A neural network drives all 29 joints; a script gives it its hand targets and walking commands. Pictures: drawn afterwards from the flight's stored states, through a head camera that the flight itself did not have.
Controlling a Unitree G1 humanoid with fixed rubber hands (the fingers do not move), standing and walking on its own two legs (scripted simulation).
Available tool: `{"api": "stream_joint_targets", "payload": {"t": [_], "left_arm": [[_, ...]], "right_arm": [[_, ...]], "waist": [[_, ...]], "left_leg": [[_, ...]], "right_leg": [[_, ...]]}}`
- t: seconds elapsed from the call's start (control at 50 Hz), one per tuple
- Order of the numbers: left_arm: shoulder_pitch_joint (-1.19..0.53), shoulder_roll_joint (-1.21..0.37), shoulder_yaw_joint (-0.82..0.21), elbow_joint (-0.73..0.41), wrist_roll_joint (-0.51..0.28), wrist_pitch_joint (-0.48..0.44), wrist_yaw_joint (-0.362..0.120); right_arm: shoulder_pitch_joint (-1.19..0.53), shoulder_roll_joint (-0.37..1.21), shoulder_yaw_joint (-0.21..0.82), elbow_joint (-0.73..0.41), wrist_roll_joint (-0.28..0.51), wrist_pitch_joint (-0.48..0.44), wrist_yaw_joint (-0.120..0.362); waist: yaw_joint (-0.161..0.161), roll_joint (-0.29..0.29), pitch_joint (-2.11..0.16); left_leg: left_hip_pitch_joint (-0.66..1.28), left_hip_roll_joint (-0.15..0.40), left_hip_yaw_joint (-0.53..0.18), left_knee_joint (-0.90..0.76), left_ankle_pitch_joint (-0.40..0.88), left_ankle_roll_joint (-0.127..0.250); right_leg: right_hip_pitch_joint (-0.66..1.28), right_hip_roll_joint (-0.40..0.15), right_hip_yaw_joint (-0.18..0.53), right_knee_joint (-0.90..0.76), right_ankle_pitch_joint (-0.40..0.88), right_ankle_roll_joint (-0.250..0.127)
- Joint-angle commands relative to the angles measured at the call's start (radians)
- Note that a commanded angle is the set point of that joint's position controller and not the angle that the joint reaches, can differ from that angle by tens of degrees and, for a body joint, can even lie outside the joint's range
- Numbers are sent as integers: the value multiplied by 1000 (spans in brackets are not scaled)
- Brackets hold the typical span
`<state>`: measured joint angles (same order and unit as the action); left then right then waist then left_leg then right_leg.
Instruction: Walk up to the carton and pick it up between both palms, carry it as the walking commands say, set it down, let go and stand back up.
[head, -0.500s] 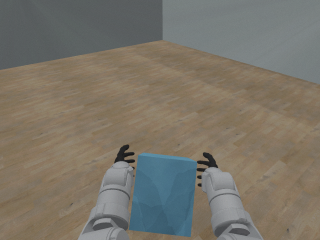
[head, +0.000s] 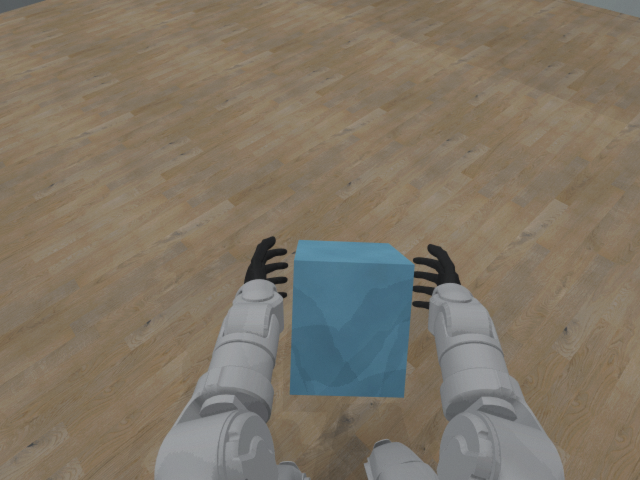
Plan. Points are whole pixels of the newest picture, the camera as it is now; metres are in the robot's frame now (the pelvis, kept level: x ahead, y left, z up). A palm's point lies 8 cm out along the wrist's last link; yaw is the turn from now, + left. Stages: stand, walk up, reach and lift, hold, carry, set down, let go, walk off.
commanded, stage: set down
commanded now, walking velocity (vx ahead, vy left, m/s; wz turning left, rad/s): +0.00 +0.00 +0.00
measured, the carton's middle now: (345, 309) +0.39 -0.06 -0.12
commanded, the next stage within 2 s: none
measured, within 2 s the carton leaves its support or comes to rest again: neither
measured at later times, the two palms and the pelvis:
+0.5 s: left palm (267, 312) +0.39 +0.07 -0.09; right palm (418, 312) +0.37 -0.18 -0.11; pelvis +0.04 -0.03 -0.04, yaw +2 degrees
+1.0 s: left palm (278, 325) +0.41 +0.06 -0.18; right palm (412, 328) +0.38 -0.18 -0.20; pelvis +0.02 -0.03 -0.12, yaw +2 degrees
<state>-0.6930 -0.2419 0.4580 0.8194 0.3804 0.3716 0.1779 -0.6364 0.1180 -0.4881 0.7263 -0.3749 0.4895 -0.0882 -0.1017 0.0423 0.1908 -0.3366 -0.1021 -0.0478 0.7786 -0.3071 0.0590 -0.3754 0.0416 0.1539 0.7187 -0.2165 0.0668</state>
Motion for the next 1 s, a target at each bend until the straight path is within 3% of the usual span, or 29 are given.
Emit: {"api": "stream_joint_targets", "payload": {"t": [0.0, 0.04, 0.06, 0.08, 0.1, 0.12, 0.14, 0.16, 0.18, 0.22, 0.24, 0.26, 0.28, 0.32, 0.34, 0.38, 0.42, 0.44, 0.48, 0.52, 0.54, 0.62, 0.66, 0.72, 0.78, 0.82, 0.84, 0.88, 0.98], "left_arm": [[-589, -993, -390, 97, -125, -71, -262], [-623, -965, -424, 59, -174, -121, -270], [-563, -931, -424, 70, -154, -130, -265], [-584, -972, -486, 18, -189, -160, -259], [-593, -931, -506, -14, -188, -175, -252], [-562, -967, -578, -58, -202, -195, -248], [-534, -936, -585, -90, -221, -215, -226], [-542, -967, -619, -87, -233, -231, -225], [-506, -966, -640, -104, -234, -234, -218], [-485, -929, -633, -63, -237, -244, -223], [-369, -979, -636, 21, -204, -244, -228], [-470, -959, -660, -41, -232, -262, -232], [-409, -943, -658, -9, -221, -266, -226], [-416, -979, -712, -80, -216, -289, -225], [-379, -934, -722, -82, -210, -294, -220], [-401, -910, -771, -128, -270, -309, -229], [-466, -880, -768, -156, -282, -319, -224], [-330, -865, -782, -127, -261, -317, -218], [-306, -879, -748, -90, -251, -311, -221], [-275, -875, -812, -133, -275, -326, -229], [-347, -829, -756, -99, -277, -323, -230], [-263, -849, -767, -62, -256, -329, -228], [-369, -833, -773, -81, -275, -338, -228], [-318, -823, -782, -125, -273, -335, -211], [-390, -835, -761, -88, -294, -329, -210], [-451, -834, -785, -127, -296, -323, -206], [-432, -874, -786, -129, -304, -320, -200], [-444, -799, -753, -75, -279, -308, -195], [-589, -838, -760, -116, -313, -277, -194]], "right_arm": [[-706, 963, 379, -7, 145, -129, 257], [-755, 996, 455, -88, 193, -175, 247], [-802, 994, 517, -162, 231, -203, 248], [-759, 986, 546, -145, 213, -227, 254], [-749, 1027, 600, -163, 257, -238, 246], [-658, 1048, 608, -146, 232, -259, 233], [-633, 1043, 653, -153, 257, -274, 237], [-594, 1035, 640, -150, 246, -301, 233], [-579, 1034, 694, -158, 275, -308, 226], [-614, 1011, 708, -182, 297, -331, 211], [-542, 1001, 708, -175, 270, -349, 196], [-533, 1016, 674, -160, 253, -346, 193], [-549, 989, 708, -189, 277, -359, 196], [-459, 1010, 717, -167, 269, -372, 184], [-451, 1005, 756, -199, 293, -385, 173], [-435, 984, 767, -222, 313, -393, 158], [-449, 997, 778, -193, 296, -394, 137], [-469, 1018, 841, -275, 321, -404, 133], [-478, 991, 842, -300, 329, -420, 130], [-303, 985, 827, -217, 316, -414, 113], [-375, 954, 773, -182, 303, -414, 113], [-408, 947, 798, -236, 319, -437, 105], [-420, 956, 780, -200, 301, -432, 99], [-458, 941, 852, -243, 354, -441, 104], [-506, 937, 813, -251, 317, -442, 85], [-497, 930, 764, -180, 321, -428, 90], [-577, 965, 847, -287, 359, -433, 95], [-572, 948, 791, -169, 333, -409, 93], [-747, 924, 804, -267, 364, -392, 105]], "waist": [[-5, -73, -540], [4, -101, -665], [48, -68, -693], [9, -112, -771], [59, -93, -825], [15, -78, -920], [44, -121, -980], [9, -88, -979], [32, -69, -993], [50, -55, -997], [18, -38, -933], [-15, -105, -921], [31, -53, -951], [-13, -50, -1018], [8, 12, -1065], [-29, -44, -1132], [-20, -43, -1099], [33, -52, -1200], [49, -41, -1151], [-14, -14, -1189], [-31, -45, -1065], [16, -33, -1136], [-11, -63, -1104], [66, -28, -1195], [-7, -66, -1158], [-12, -3, -1185], [28, -41, -1298], [14, -29, -1153], [13, -31, -1308]], "left_leg": [[-49, 63, -140, -295, -245, -2], [-23, 45, -97, -220, -114, -2], [-29, 38, -98, -191, -52, 2], [7, 35, -106, -166, -4, -14], [-33, 29, -80, -154, 66, -7], [-35, 32, -102, -123, 136, -26], [-10, 26, -93, -97, 181, -27], [-29, 19, -105, -83, 194, -40], [4, 8, -102, -75, 234, -36], [-107, -3, -93, -27, 150, -40], [-183, -21, -98, -36, 186, -32], [-198, -10, -107, -13, 157, -33], [-182, -27, -87, -7, 129, -35], [-185, -26, -101, 45, 265, -40], [-228, -35, -89, 65, 277, -42], [-253, -32, -97, 97, 306, -47], [-310, -52, -72, 116, 190, -44], [-284, -58, -58, 157, 265, -50], [-346, -57, -73, 179, 287, -46], [-403, -62, -55, 210, 322, -62], [-455, -58, -67, 204, 228, -52], [-520, -79, -41, 239, 236, -63], [-576, -80, -37, 262, 164, -57], [-535, -84, -16, 298, 224, -71], [-597, -94, -37, 342, 167, -65], [-622, -80, -34, 353, 112, -69], [-565, -91, -10, 388, 146, -70], [-670, -89, -25, 391, 18, -62], [-692, -94, -1, 470, 54, -73]], "right_leg": [[123, 74, -120, -40, -103, -48], [122, 59, -99, -53, -60, -50], [71, 50, -91, -44, -34, -48], [32, 68, -105, -22, 14, -49], [105, 70, -98, -28, 67, -49], [70, 72, -109, 25, 153, -57], [76, 86, -108, 18, 168, -52], [32, 88, -110, 48, 188, -57], [46, 82, -99, 32, 195, -55], [-8, 84, -93, 75, 131, -50], [-27, 82, -97, 69, 196, -49], [-26, 89, -86, 81, 173, -44], [-64, 92, -88, 86, 132, -45], [-70, 98, -88, 118, 270, -51], [-53, 92, -94, 150, 295, -48], [-27, 101, -90, 168, 347, -42], [-62, 96, -89, 187, 231, -32], [-9, 100, -76, 209, 310, -27], [-98, 106, -72, 255, 329, -28], [-48, 101, -73, 258, 435, -33], [-146, 105, -80, 252, 310, -20], [-148, 118, -79, 296, 321, -16], [-194, 121, -92, 308, 244, -11], [-210, 125, -94, 346, 266, -16], [-324, 129, -115, 390, 212, -8], [-358, 123, -114, 427, 145, -18], [-313, 129, -115, 434, 154, -12], [-392, 123, -126, 456, 50, -6], [-395, 131, -140, 528, 72, -2]]}}
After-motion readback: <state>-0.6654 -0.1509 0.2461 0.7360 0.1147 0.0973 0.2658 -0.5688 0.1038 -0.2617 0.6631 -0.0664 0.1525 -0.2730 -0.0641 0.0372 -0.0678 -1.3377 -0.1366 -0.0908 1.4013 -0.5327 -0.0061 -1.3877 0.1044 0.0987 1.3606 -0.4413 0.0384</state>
